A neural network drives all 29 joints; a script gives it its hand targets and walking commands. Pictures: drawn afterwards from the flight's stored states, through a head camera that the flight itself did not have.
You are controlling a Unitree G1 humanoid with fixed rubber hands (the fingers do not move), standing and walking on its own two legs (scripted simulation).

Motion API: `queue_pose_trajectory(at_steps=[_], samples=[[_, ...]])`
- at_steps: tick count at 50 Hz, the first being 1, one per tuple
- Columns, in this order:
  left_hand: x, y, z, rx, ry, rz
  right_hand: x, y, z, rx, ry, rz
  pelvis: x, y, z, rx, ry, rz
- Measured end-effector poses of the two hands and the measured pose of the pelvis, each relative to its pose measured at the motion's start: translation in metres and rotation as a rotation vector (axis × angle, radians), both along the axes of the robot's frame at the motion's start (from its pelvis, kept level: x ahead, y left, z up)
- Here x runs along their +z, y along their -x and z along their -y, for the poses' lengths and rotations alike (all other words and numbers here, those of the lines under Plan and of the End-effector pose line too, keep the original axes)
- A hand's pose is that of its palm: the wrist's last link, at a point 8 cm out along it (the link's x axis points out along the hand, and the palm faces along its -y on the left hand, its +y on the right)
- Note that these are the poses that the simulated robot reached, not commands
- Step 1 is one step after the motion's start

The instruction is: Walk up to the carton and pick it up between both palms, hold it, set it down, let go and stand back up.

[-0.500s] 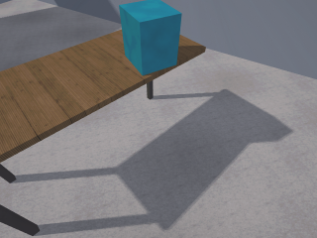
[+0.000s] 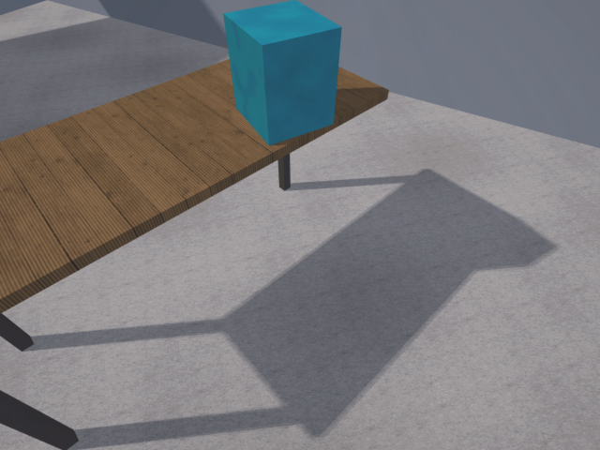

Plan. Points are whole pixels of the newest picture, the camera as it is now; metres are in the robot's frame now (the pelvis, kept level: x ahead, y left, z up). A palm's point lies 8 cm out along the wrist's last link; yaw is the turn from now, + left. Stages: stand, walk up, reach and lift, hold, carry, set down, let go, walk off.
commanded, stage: stand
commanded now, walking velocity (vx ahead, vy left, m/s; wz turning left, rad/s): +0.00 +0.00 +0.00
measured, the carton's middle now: (282, 72) +0.99 +0.07 +0.03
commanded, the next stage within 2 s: walk up in 0.08 s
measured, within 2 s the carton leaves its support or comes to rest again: neither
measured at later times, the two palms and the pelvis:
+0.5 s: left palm out of the picture +0.08 +0.29 -0.13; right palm out of the picture +0.05 -0.39 -0.09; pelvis +0.00 -0.06 -0.02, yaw +10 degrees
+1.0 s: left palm out of the picture -0.07 +0.10 -0.16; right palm out of the picture +0.29 -0.47 -0.10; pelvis +0.06 -0.22 -0.04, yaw +30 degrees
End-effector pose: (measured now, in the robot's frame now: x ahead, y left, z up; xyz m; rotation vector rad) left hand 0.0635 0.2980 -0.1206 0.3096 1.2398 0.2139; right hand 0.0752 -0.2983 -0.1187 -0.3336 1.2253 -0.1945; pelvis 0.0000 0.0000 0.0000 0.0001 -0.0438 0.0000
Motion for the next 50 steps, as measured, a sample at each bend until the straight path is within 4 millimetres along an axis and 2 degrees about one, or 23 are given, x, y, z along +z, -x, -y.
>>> queue_pose_trajectory(at_steps=[14,17,20,23,29,33,36,42,48,50], samples=[[-0.003,0.004,0.003,0.0,0.003,0.0,0.003,-0.001,0.003,-0.004,0.003,0.007,0.0,0.001,0.004,0.003,0.0,0.004],[-0.005,-0.001,-0.003,0.012,0.008,0.022,0.008,0.003,0.01,0.024,0.035,0.027,-0.004,0.003,0.012,0.068,-0.012,-0.011],[-0.004,-0.01,-0.007,0.054,-0.005,0.093,0.016,0.02,0.034,0.059,0.103,-0.029,-0.008,0.003,0.029,0.138,-0.027,-0.027],[-0.004,-0.012,-0.001,0.068,-0.015,0.137,0.025,0.027,0.068,0.063,0.173,-0.064,-0.012,0.001,0.047,0.155,-0.041,-0.025],[-0.008,-0.021,0.038,0.071,-0.033,0.159,0.029,0.014,0.144,0.126,0.281,-0.038,-0.029,-0.005,0.092,0.211,-0.048,-0.007],[-0.012,-0.024,0.074,0.103,-0.059,0.223,0.011,-0.017,0.193,0.199,0.308,-0.03,-0.047,-0.013,0.137,0.263,-0.026,0.015],[-0.016,-0.001,0.104,0.169,-0.059,0.237,0.0,-0.058,0.21,0.275,0.315,-0.001,-0.054,-0.018,0.163,0.339,0.005,0.04],[-0.02,0.063,0.152,0.337,-0.023,0.154,0.01,-0.144,0.202,0.432,0.261,0.125,-0.044,-0.029,0.192,0.411,0.019,0.027],[-0.037,0.12,0.182,0.496,-0.025,0.101,0.02,-0.198,0.179,0.591,0.21,0.128,-0.043,-0.05,0.211,0.503,0.041,-0.012],[-0.044,0.135,0.195,0.539,-0.013,0.06,0.023,-0.211,0.168,0.624,0.188,0.141,-0.041,-0.056,0.216,0.522,-0.001,-0.015]])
